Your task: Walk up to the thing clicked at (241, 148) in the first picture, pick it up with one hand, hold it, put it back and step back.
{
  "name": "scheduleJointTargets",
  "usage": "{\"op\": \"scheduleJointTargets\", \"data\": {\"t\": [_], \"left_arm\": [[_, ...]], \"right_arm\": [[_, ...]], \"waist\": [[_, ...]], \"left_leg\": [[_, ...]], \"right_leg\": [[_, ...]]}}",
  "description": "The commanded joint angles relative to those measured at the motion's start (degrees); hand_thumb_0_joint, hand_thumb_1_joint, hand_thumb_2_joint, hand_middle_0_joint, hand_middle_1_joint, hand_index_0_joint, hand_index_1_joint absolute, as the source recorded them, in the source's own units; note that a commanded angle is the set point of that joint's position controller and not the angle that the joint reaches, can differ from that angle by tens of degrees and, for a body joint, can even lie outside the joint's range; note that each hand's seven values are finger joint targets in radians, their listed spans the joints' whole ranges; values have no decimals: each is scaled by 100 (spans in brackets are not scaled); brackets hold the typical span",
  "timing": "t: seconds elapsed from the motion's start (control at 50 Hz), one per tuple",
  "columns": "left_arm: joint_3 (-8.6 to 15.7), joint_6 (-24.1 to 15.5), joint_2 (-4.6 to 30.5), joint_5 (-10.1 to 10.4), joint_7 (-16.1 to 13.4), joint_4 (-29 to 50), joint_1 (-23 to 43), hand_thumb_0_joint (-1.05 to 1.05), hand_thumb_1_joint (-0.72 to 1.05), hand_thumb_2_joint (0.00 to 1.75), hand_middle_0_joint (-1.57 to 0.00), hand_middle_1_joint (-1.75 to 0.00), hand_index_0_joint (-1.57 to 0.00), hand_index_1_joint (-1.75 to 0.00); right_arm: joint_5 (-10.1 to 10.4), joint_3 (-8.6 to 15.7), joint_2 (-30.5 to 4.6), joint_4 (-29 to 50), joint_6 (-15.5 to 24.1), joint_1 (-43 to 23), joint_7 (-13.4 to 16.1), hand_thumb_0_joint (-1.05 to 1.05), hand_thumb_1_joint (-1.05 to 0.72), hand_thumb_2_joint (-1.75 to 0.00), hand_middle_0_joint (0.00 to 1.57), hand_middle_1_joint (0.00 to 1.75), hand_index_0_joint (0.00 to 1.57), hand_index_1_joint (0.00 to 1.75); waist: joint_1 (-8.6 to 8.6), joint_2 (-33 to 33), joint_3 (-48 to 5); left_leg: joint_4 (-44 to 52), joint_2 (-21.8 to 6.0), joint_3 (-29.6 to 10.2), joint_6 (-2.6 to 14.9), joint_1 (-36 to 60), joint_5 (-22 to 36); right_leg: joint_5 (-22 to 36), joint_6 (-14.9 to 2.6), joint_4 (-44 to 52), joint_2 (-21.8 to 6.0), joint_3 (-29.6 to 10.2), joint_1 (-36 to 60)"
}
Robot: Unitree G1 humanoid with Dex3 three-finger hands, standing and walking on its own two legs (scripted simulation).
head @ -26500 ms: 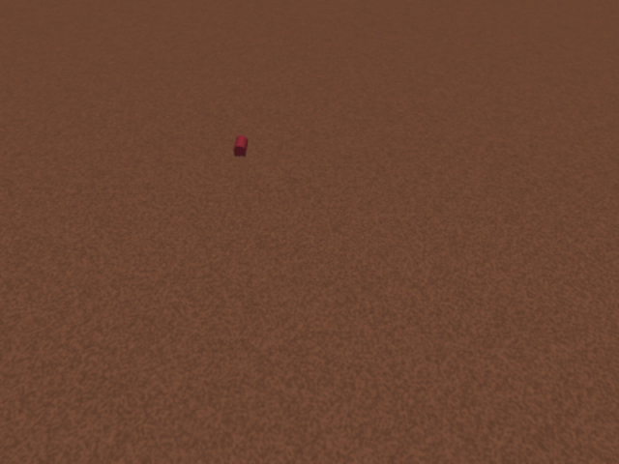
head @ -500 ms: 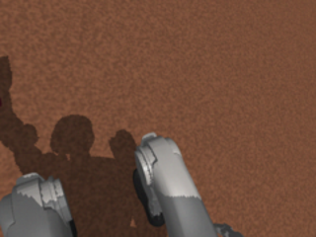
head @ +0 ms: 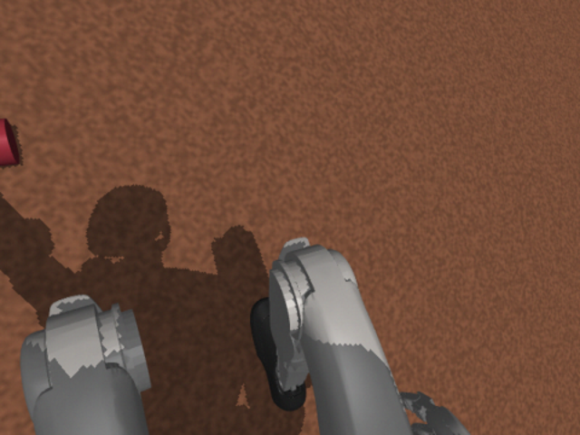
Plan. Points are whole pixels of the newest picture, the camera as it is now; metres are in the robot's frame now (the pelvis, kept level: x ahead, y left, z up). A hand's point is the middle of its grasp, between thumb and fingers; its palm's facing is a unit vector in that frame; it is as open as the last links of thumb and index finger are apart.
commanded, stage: rest palm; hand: left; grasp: from above
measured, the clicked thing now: out of the picture +0.53 +0.30 -0.29
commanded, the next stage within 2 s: close in 1.60 s
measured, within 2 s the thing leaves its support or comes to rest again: neither
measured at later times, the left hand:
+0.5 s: hand out of the picture +0.50 +0.30 -0.22, palm faces -0.46 -0.06 -0.89, open 13.4 cm
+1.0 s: hand out of the picture +0.50 +0.31 -0.26, palm faces -0.48 -0.10 -0.87, open 13.5 cm
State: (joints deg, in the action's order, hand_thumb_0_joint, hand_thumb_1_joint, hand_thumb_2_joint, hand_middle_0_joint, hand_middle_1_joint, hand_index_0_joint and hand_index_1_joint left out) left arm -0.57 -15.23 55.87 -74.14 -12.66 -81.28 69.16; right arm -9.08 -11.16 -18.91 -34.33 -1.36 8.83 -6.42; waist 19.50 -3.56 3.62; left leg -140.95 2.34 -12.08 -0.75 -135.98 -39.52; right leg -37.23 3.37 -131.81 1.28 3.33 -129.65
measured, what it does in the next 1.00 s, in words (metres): stands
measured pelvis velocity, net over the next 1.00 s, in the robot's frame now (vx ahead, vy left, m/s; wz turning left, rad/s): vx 0.00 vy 0.00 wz -0.07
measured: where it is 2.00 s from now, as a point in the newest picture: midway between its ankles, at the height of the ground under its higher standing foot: (209, 406)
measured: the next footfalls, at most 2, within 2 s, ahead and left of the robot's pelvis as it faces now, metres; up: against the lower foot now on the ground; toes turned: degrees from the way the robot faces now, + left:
none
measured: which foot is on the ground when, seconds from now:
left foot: down 0.00-1.00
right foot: down 0.00-1.00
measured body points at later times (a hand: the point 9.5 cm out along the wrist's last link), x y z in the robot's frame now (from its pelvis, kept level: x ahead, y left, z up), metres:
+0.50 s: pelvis -0.01 +0.00 -0.01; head +0.27 +0.11 +0.32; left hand +0.52 +0.30 -0.17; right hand +0.00 -0.25 -0.06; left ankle +0.06 +0.12 -0.29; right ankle +0.12 -0.14 -0.29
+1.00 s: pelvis +0.00 +0.00 -0.01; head +0.31 +0.11 +0.30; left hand +0.53 +0.31 -0.21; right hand +0.03 -0.26 -0.06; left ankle +0.06 +0.12 -0.29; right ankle +0.12 -0.14 -0.29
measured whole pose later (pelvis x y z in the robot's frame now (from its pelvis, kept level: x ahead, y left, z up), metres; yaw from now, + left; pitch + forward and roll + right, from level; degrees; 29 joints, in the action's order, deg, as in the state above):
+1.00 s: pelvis +0.00 +0.00 -0.01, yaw -4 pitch +31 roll -16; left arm 7.2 -14.0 63.6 -76.5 -24.2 -92.0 65.4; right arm -12.4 -17.7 -19.8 -31.7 5.1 8.2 -9.1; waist 24.2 -6.5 10.5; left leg -145.3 0.6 -14.8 -0.2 -135.9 -42.3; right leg -37.1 4.2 -133.3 2.4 5.7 -129.5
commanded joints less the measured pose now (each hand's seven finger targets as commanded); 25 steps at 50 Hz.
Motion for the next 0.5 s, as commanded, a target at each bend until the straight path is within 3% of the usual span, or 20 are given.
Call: {"op": "scheduleJointTargets", "data": {"t": [0.0, 0.06, 0.14, 0.2, 0.28, 0.36, 0.48], "left_arm": [[126, -19, 907, -102, -325, 755, 1734, 0, -35, 98, -22, -100, -23, -98], [321, 59, 1141, -173, -512, 678, 1721, 0, -36, 87, -19, -95, -22, -92], [322, 73, 1053, -215, -798, 108, 1708, 0, -42, 92, -17, -91, -17, -91], [358, 35, 1235, -288, -1020, -164, 1743, 0, -41, 91, -19, -89, -18, -89], [314, -3, 1223, -297, -1218, -537, 1721, 0, -39, 89, -18, -90, -19, -90], [387, -29, 1515, -371, -1414, -478, 1920, 0, -38, 88, -19, -90, -19, -89], [385, 51, 1652, -394, -1621, -629, 1841, 0, -43, 91, -16, -92, -16, -92]], "right_arm": [[-65, 471, -1713, -63, -168, 1544, 20, 0, -90, -90, 20, 30, 20, 30], [-65, 453, -1738, 124, -223, 1395, -16, 0, -90, -90, 20, 30, 20, 30], [-88, 340, -1723, 191, -148, 1260, -32, 0, -90, -90, 20, 30, 20, 30], [-113, 247, -1712, 196, -27, 1246, -36, 0, -90, -90, 20, 30, 20, 30], [-141, 160, -1758, 179, 187, 1209, -36, 0, -90, -90, 20, 30, 20, 30], [-173, 105, -1835, 144, 354, 1194, -10, 0, -90, -90, 20, 30, 20, 30], [-225, 0, -1841, 15, 595, 1237, -5, 0, -90, -90, 20, 30, 20, 30]], "waist": [[391, 3285, -4169], [320, 3439, -4138], [582, 2929, -3561], [639, 2862, -3501], [782, 2733, -3197], [755, 2901, -3431], [772, 3029, -3288]], "left_leg": [[1612, -237, 411, -46, 4203, 2262], [1686, -247, 369, -72, 4241, 2426], [1529, -207, 484, 55, 3540, 1804], [1513, -205, 513, 109, 3355, 1524], [1541, -223, 431, 136, 3137, 985], [1552, -276, 353, 114, 3345, 793], [1419, -295, 364, 119, 3145, 717]], "right_leg": [[1794, -584, 962, 72, 970, 1650], [1905, -587, 873, 41, 946, 1599], [1649, -565, 1001, 80, 899, 1606], [1545, -520, 1049, 95, 872, 1741], [1171, -490, 1017, 117, 920, 1535], [1059, -458, 950, 115, 942, 1533], [1059, -459, 868, 178, 966, 1555]]}}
